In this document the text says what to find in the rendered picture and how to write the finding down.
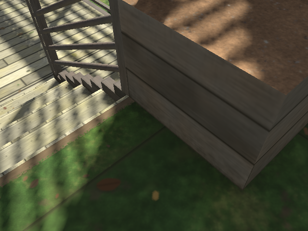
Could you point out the stairs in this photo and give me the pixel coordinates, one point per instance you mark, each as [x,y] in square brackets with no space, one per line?
[34,141]

